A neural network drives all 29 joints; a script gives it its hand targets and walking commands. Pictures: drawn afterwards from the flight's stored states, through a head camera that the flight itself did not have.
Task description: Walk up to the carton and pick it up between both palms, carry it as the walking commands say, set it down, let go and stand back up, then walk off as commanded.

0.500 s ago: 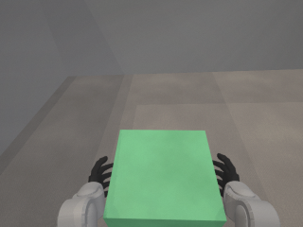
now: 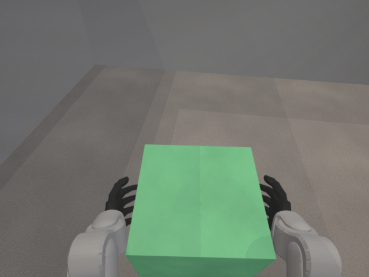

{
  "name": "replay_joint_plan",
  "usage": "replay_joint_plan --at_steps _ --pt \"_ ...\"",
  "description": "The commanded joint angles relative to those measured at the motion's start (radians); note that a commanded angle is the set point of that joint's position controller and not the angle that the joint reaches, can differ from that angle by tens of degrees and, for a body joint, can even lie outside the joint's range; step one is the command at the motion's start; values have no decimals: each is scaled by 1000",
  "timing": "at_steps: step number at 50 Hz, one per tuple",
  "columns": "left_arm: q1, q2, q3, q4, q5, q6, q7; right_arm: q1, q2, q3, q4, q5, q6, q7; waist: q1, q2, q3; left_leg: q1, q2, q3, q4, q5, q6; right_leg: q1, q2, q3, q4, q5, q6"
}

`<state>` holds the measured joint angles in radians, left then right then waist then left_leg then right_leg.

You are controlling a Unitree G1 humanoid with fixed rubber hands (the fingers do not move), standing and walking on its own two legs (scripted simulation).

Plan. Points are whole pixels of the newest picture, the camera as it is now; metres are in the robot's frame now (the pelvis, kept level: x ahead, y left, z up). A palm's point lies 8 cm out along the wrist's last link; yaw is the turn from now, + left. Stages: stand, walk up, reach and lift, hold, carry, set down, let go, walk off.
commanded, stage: carry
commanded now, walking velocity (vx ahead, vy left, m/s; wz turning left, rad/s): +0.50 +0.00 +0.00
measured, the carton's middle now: (195, 220) +0.26 +0.01 +0.03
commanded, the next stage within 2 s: none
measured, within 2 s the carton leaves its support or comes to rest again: neither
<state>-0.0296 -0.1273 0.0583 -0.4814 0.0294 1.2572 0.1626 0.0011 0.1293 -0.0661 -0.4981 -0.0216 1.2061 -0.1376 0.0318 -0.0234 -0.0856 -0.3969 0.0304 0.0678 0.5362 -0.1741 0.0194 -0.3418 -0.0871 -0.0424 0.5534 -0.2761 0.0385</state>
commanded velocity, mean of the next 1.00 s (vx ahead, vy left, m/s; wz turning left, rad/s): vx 0.50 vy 0.00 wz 0.00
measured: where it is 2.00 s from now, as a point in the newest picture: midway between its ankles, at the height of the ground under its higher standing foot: (205, 183)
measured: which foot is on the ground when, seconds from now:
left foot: down 0.00-0.70, up 0.72-1.00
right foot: down 0.00-0.38, up 0.40-0.66, down 0.68-1.00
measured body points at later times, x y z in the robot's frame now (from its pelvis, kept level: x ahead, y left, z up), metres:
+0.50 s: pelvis +0.08 -0.04 +0.01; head +0.04 -0.04 +0.46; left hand +0.31 +0.11 +0.09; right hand +0.31 -0.19 +0.09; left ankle +0.03 +0.06 -0.73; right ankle +0.05 -0.16 -0.70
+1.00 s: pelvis +0.34 -0.11 +0.02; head +0.35 -0.14 +0.47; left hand +0.58 +0.04 +0.10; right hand +0.59 -0.26 +0.09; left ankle +0.45 +0.06 -0.66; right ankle +0.24 -0.17 -0.73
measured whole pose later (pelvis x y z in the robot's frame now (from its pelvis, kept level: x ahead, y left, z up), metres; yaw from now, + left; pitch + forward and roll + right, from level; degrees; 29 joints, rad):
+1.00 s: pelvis +0.34 -0.11 +0.02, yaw +0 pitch +3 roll +4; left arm 0.06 -0.13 0.05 -0.55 -0.01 1.17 0.16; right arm 0.06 0.13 -0.03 -0.59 -0.02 1.17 -0.15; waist 0.01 0.01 -0.04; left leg -0.61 0.09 0.09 0.81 -0.10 -0.02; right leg 0.03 -0.02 -0.12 0.15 -0.24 -0.05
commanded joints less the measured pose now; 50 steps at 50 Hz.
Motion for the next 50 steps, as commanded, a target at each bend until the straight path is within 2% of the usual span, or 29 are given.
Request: replay_joint_plan --at_steps 1,2,4,6,7,8,9,12,15,16,18,19,20,21,22,25,29,31,32,33,34,35,36,37,38,39,40,44,50 --pt "-484 -825 -687 -191 -319 -50 -177 -438 813 597 -124 263 -13 147 -10 195 -254 80 146 -177 -310 -580 19 76 82 -88 -14 -186 -36" --pt "-477 -826 -683 -185 -318 -50 -177 -445 812 598 -127 264 -10 146 -7 194 -240 75 143 -162 -314 -587 15 82 79 -94 -46 -195 -33" --pt "-480 -815 -668 -191 -309 -50 -176 -457 811 614 -138 265 -4 146 -3 111 -195 45 107 -102 -267 -524 -11 95 50 -63 -143 -245 -38" --pt "-462 -799 -643 -176 -299 -46 -177 -477 801 637 -162 266 0 142 -4 -54 -173 20 21 14 -57 -305 -36 128 -36 67 -285 -299 -63" --pt "-477 -802 -640 -181 -304 -46 -176 -479 807 649 -169 264 3 141 -9 -153 -161 6 -16 60 70 -217 -37 123 -114 197 -382 -394 -90" --pt "-453 -779 -624 -148 -292 -38 -173 -482 784 648 -167 257 8 137 -16 -217 -127 1 -21 91 164 -163 -41 92 -183 250 -447 -460 -113" --pt "-438 -758 -614 -133 -283 -33 -172 -483 772 650 -160 250 13 134 -20 -222 -90 -9 -4 79 175 -148 -42 74 -202 252 -478 -459 -121" --pt "-402 -719 -595 -88 -269 -21 -166 -436 733 625 -92 235 27 123 -35 -165 -88 89 -9 83 14 -159 -27 78 -138 120 -418 -353 -109" --pt "-449 -703 -596 -110 -260 -26 -157 -462 750 618 -65 255 28 123 -41 -91 -117 234 -3 70 -137 -208 -16 56 -76 65 -292 -322 -97" --pt "-454 -706 -599 -120 -257 -26 -153 -454 754 620 -63 262 28 125 -46 -19 -127 299 48 -6 -187 -245 -4 8 -59 41 -207 -277 -87" --pt "-490 -723 -612 -150 -253 -28 -148 -432 762 615 -72 272 24 127 -66 230 -136 423 269 -340 -396 -486 62 -194 36 -90 112 -192 -38" --pt "-478 -738 -614 -144 -249 -26 -149 -440 767 617 -84 277 26 130 -63 231 -87 452 357 -433 -460 -578 105 -328 40 -82 182 -175 -26" --pt "-506 -752 -631 -152 -254 -26 -152 -453 777 611 -71 274 23 135 -54 197 -61 430 384 -464 -481 -614 144 -361 5 -26 226 -144 -31" --pt "-544 -770 -650 -178 -273 -30 -156 -465 803 613 -76 279 17 138 -54 192 -61 439 380 -421 -466 -506 169 -368 -12 -20 214 -134 -31" --pt "-559 -790 -661 -182 -285 -33 -160 -486 827 617 -93 285 7 137 -52 158 -64 434 358 -371 -441 -354 166 -340 -9 -21 193 -113 -37" --pt "-516 -850 -674 -201 -301 -58 -159 -509 855 650 -176 314 -17 143 -51 178 -130 525 273 -168 -345 -21 118 -282 43 -75 93 -66 -33" --pt "-438 -848 -679 -232 -302 -71 -153 -414 831 654 -204 305 -24 140 -53 223 -192 522 241 -75 -292 95 115 -148 85 -138 -34 -2 -30" --pt "-386 -828 -666 -222 -300 -68 -154 -385 804 657 -215 290 -19 133 -32 155 -250 405 201 21 -159 241 76 116 112 -176 -154 95 -45" --pt "-376 -819 -665 -214 -305 -64 -154 -363 795 656 -200 280 -17 129 -21 113 -307 288 157 89 -16 287 32 325 94 -149 -163 96 -65" --pt "-344 -790 -655 -196 -299 -62 -152 -365 769 654 -193 270 -10 125 2 -45 -342 65 103 137 226 212 -26 534 -66 99 -187 40 -134" --pt "-333 -757 -645 -176 -288 -60 -151 -361 743 657 -199 265 -2 123 1 -266 -319 -216 3 114 462 -182 -60 670 -282 468 -271 64 -238" --pt "-341 -745 -643 -164 -281 -60 -148 -365 735 670 -181 267 0 124 -13 -212 -256 -327 1 3 562 -339 -36 649 -333 559 -305 236 -289" --pt "-339 -760 -630 -169 -276 -62 -151 -374 768 690 -179 279 -2 125 -10 -130 -247 -343 38 -44 601 -302 -20 625 -338 518 -316 349 -273" --pt "-338 -776 -625 -167 -283 -65 -154 -354 784 677 -151 274 -3 126 -16 -52 -239 -341 63 -67 589 -232 -15 577 -321 420 -317 378 -239" --pt "-380 -801 -644 -197 -302 -76 -162 -384 806 681 -167 275 -12 131 -20 -68 -215 -329 91 -74 542 -183 -18 530 -305 342 -325 333 -208" --pt "-405 -827 -663 -216 -318 -86 -171 -385 846 686 -151 276 -21 135 -22 -37 -200 -304 106 -71 480 -137 -26 515 -252 240 -338 348 -177" --pt "-430 -847 -674 -235 -334 -99 -180 -392 880 694 -152 277 -34 136 -23 -76 -199 -278 93 -44 434 -80 -32 501 -212 172 -354 351 -162" --pt "-429 -835 -664 -252 -350 -122 -195 -409 911 709 -185 281 -67 124 -19 -138 -164 -271 50 27 322 62 -41 522 -160 74 -433 364 -143" --pt "-334 -736 -627 -221 -309 -97 -184 -364 815 697 -199 257 -44 102 -14 -110 -75 -214 20 110 122 157 -37 504 -113 -36 -446 490 -148"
